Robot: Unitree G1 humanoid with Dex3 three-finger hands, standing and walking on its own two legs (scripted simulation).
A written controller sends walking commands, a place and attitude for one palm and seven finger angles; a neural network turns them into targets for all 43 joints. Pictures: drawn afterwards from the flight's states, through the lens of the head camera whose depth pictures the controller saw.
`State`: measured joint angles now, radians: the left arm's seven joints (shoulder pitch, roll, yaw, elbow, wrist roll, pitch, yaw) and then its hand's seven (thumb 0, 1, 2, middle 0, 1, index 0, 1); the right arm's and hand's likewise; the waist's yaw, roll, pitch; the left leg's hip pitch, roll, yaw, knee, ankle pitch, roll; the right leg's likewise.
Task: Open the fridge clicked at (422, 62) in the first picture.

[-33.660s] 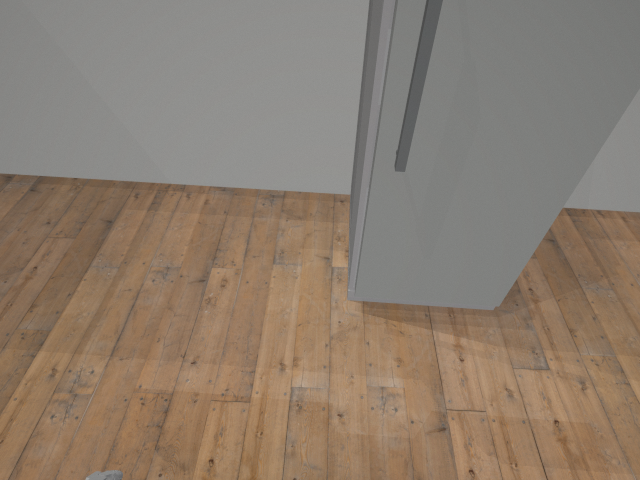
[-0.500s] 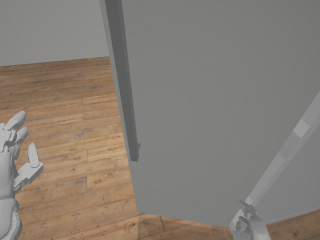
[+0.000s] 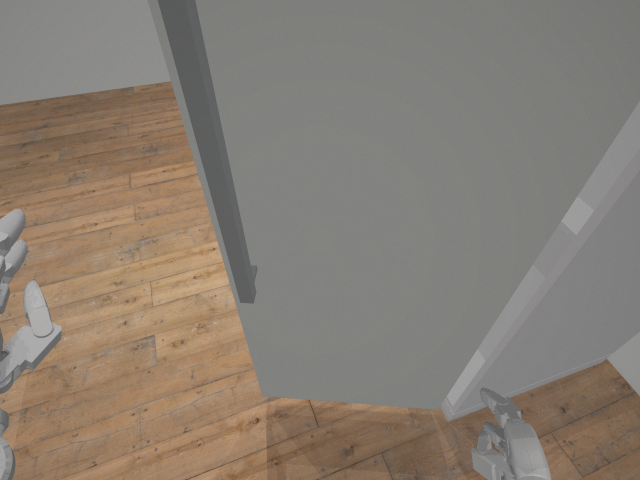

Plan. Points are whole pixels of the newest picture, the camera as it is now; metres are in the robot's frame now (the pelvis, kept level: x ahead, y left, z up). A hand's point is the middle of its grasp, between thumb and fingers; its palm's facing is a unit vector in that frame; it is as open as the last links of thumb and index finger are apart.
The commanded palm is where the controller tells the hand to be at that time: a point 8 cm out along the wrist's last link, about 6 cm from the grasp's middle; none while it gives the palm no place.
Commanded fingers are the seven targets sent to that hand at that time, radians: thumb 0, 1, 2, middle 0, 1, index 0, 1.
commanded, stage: step back with the hand held close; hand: left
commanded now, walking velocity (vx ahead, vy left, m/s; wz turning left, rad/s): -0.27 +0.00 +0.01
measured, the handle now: (225, 172) +0.43 +0.16 +0.18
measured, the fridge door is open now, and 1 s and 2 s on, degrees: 67 67 67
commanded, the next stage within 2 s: stop stepping back and stand still in 1.04 s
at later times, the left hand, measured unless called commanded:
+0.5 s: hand out of the picture +0.12 +0.29 +0.16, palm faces +0.52 -0.74 -0.43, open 7.4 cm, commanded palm +0.05 +0.32 +0.18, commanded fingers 0.00 0.90 0.90 -0.20 -0.30 -0.20 -0.30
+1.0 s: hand out of the picture +0.01 +0.29 +0.18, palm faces +0.61 -0.68 -0.40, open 7.4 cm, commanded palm -0.05 +0.31 +0.18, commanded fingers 0.00 0.90 0.90 -0.20 -0.30 -0.20 -0.30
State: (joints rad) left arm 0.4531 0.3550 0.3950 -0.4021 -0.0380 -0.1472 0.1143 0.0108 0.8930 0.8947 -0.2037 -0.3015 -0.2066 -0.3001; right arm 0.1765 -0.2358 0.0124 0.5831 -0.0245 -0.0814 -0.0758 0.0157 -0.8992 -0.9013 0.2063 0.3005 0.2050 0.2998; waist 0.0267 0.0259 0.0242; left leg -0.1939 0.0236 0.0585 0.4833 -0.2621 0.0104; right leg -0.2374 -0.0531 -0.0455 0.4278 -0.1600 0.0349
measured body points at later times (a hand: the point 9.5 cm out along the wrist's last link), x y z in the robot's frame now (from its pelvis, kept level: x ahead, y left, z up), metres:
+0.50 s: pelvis -0.08 +0.01 -0.02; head -0.07 +0.02 +0.43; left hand +0.08 +0.32 +0.18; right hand +0.09 -0.22 -0.10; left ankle +0.00 +0.11 -0.74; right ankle +0.04 -0.14 -0.74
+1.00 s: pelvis -0.16 +0.00 -0.03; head -0.15 +0.01 +0.42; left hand -0.03 +0.32 +0.20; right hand +0.05 -0.21 -0.10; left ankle +0.00 +0.12 -0.74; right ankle -0.16 -0.13 -0.69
